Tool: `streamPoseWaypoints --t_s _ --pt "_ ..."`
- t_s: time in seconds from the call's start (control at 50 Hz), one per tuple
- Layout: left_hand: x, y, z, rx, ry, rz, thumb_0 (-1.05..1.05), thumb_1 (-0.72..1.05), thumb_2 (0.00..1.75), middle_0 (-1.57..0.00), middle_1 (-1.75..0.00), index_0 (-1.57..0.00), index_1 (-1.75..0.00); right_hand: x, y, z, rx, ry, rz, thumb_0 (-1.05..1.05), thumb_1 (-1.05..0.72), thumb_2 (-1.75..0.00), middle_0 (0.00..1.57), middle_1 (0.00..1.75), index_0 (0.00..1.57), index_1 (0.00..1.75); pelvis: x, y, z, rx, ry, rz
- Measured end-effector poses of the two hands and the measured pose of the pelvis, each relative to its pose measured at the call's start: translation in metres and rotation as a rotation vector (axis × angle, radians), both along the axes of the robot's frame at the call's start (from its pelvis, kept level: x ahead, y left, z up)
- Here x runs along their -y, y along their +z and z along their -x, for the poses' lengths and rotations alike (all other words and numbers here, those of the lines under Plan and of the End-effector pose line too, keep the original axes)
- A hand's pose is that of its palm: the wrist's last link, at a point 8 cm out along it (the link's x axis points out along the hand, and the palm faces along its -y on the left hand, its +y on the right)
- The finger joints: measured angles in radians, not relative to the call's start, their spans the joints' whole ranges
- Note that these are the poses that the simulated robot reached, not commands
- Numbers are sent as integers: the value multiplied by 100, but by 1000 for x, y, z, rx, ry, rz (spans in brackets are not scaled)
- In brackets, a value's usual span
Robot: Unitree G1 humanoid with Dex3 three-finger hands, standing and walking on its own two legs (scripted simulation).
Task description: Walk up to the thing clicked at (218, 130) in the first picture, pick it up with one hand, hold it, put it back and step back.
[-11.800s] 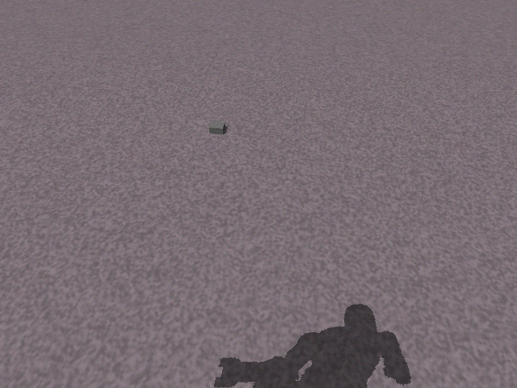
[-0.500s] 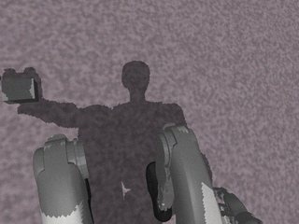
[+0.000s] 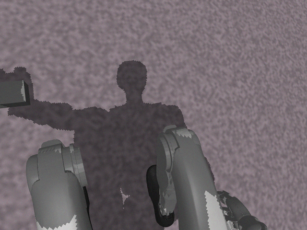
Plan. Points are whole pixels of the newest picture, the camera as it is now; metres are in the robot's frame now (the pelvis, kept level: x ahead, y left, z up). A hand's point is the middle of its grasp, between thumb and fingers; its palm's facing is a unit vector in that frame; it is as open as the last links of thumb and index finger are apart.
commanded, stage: rise first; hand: left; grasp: from above
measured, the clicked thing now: (10, 94) +0.47 +0.35 -0.29
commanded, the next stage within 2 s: approach in 1.20 s
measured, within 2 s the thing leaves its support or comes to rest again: neither
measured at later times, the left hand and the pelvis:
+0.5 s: hand out of the picture +0.41 +0.38 -0.16, palm faces -0.46 -0.10 -0.88, open 11.3 cm; pelvis +0.00 +0.00 +0.00, yaw +0 degrees
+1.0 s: hand out of the picture +0.41 +0.38 -0.16, palm faces -0.46 -0.10 -0.88, open 11.0 cm; pelvis +0.00 +0.00 +0.00, yaw +0 degrees
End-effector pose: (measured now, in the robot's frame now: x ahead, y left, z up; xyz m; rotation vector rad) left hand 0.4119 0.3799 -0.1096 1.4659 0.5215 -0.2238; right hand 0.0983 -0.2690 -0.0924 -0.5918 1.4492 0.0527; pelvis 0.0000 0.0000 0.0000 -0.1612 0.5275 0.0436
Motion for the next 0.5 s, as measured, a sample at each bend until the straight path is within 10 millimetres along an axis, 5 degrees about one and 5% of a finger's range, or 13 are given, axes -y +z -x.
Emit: streamPoseWaypoints --t_s 0.5 --pt "1 6 -4 -7 -6 -9 0 -8 63 -50 -60 -50 -60 -3 6 9 -1 -19 -8 0 -91 -90 20 29 20 30 -2 3 1 3 0 8"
